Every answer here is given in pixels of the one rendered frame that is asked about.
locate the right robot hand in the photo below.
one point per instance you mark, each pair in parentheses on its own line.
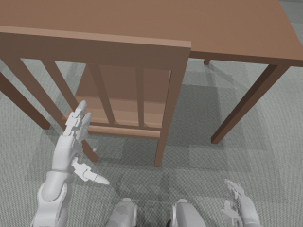
(243,212)

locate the robot thigh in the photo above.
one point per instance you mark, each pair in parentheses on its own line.
(123,215)
(183,214)

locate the left robot thigh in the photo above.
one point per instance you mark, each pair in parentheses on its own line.
(123,215)

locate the right robot thigh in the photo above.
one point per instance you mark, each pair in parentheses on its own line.
(183,214)

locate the table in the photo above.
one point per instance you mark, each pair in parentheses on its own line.
(252,31)

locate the left robot hand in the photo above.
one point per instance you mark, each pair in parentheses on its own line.
(70,143)

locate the robot left forearm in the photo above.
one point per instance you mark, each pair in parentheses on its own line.
(53,198)

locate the chair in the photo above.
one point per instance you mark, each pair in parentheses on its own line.
(130,84)

